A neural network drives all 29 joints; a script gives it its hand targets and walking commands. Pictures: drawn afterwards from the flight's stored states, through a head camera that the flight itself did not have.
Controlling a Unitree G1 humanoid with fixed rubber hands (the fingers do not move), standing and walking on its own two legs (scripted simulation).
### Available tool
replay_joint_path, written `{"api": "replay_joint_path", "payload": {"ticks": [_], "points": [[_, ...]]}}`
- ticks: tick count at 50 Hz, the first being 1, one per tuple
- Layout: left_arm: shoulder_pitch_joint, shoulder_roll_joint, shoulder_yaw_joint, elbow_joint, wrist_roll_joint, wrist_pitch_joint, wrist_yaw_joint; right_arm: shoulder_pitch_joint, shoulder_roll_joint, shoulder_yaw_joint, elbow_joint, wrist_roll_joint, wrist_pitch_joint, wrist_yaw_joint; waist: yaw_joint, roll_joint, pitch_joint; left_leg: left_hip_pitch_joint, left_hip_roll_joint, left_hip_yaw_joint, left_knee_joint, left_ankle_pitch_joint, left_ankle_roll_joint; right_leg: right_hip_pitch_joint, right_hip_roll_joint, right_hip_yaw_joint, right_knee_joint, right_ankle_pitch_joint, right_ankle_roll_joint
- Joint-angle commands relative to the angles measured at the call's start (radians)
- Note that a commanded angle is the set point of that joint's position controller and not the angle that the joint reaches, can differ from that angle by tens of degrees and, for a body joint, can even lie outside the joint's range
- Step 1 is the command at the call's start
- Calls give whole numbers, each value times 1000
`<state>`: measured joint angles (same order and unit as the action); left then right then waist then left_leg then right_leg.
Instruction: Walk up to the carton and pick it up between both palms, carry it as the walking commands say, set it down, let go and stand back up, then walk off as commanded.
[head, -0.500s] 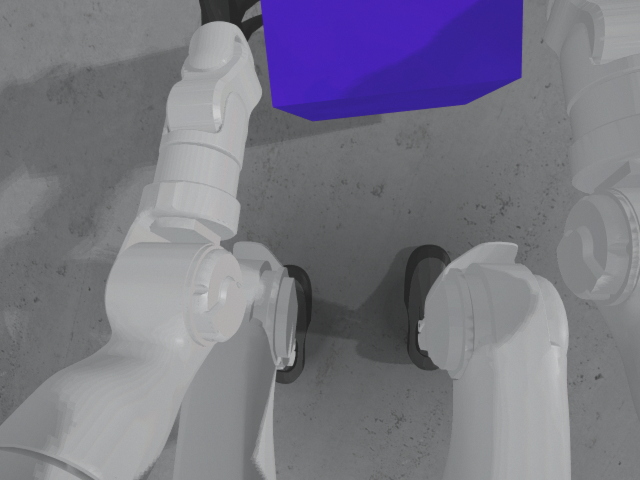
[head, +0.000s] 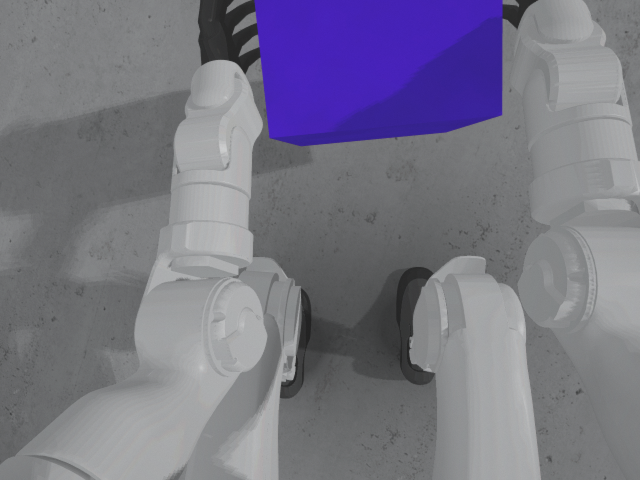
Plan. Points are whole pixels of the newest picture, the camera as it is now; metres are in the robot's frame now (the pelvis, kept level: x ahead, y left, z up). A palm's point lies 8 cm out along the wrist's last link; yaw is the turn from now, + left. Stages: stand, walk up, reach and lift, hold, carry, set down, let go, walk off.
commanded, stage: reach and lift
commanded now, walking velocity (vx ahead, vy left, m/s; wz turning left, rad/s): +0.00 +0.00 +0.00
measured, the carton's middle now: (371, 66) +0.54 -0.06 -0.19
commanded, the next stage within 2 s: none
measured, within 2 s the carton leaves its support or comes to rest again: neither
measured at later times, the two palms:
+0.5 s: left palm (186, 55) +0.51 +0.09 -0.03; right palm out of the picture +0.52 -0.20 -0.04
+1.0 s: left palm (125, 44) +0.49 +0.10 +0.05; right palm out of the picture +0.50 -0.19 +0.04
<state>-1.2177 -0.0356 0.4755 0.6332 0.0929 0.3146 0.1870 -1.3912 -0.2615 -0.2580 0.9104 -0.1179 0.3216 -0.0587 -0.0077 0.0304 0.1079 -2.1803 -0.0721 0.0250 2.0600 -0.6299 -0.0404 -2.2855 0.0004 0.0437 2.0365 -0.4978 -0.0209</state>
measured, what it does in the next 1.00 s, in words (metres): rises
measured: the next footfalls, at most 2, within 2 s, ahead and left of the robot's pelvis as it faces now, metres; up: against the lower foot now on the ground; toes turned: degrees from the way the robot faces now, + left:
none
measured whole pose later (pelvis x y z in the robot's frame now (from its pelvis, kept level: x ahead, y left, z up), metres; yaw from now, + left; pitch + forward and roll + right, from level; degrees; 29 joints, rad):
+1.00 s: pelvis +0.01 +0.00 +0.11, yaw -2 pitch +45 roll +4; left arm -0.98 -0.17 0.57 0.51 0.23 0.37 0.12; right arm -1.12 -0.09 -0.40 0.77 -0.27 0.39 -0.03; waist 0.02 0.01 -0.16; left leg -1.92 -0.06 0.01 1.69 -0.55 -0.03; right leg -2.01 0.02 0.05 1.67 -0.43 -0.01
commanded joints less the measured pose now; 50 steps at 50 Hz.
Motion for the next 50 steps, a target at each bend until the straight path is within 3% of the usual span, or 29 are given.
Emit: {"api": "replay_joint_path", "payload": {"ticks": [1,16,50], "points": [[-752,-866,-522,-59,-123,-16,-287,-451,1046,348,-56,126,-2,321,2,-122,-1258,400,-112,76,-197,330,12,872,104,-55,-153,369,8],[-663,-906,-464,-45,-59,31,-317,-390,1095,286,-72,48,39,313,13,-130,-1263,380,-113,79,-322,264,11,916,117,-51,-290,302,13],[-444,-1030,-488,-26,-22,59,-348,-225,1207,294,-97,13,51,316,29,-122,-1254,604,-109,46,-554,289,10,1059,132,-44,-525,279,19]]}}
